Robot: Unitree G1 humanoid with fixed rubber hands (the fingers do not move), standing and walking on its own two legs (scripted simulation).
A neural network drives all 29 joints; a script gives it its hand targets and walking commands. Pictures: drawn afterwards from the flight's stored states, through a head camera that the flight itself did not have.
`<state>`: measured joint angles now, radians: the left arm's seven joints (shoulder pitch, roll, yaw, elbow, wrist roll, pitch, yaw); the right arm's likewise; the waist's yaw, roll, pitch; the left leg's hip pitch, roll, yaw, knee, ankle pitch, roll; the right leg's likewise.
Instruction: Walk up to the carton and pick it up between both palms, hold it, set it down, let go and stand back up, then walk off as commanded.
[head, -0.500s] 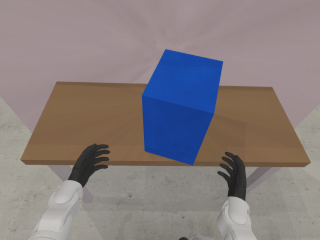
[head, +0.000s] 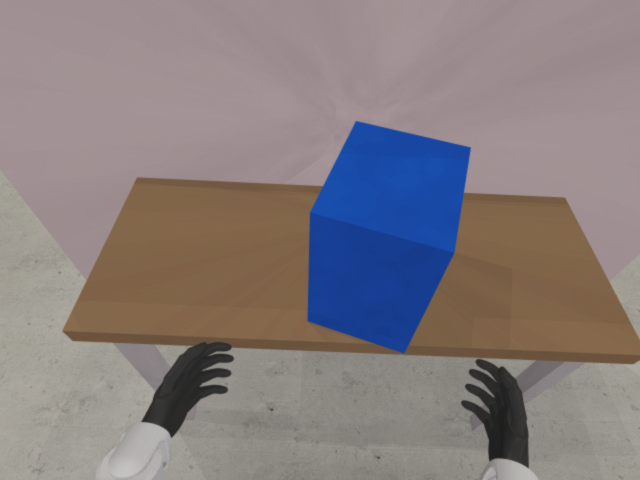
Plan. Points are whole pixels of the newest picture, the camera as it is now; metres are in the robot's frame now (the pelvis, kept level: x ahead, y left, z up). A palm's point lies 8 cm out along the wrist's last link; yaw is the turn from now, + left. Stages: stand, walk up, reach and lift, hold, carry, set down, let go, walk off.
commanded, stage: set down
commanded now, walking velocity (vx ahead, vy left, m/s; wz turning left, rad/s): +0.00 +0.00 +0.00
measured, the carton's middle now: (381, 242) +0.44 -0.04 +0.00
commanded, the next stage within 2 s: let go in 1.68 s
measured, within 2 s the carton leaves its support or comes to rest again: neither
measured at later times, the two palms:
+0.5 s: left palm (161, 428) +0.16 +0.22 -0.03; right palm (517, 461) +0.16 -0.19 -0.03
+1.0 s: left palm (179, 443) +0.15 +0.21 -0.06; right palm out of the picture +0.14 -0.21 -0.06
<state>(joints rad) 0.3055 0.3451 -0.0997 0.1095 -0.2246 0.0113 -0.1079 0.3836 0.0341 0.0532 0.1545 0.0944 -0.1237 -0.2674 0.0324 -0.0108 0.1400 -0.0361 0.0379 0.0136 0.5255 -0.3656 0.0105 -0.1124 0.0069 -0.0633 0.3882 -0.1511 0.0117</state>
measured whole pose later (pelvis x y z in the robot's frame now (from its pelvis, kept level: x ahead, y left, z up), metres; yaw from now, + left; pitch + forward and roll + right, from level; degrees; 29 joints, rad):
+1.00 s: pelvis +0.01 -0.01 +0.00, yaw -1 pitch -8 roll -2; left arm 0.30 0.24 -0.07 0.38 -0.08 0.08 -0.03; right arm 0.34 -0.07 -0.04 0.49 -0.01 -0.17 -0.07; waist 0.02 0.01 0.11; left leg 0.04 0.04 0.04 0.45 -0.35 0.00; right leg -0.07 0.02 -0.04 0.37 -0.15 0.00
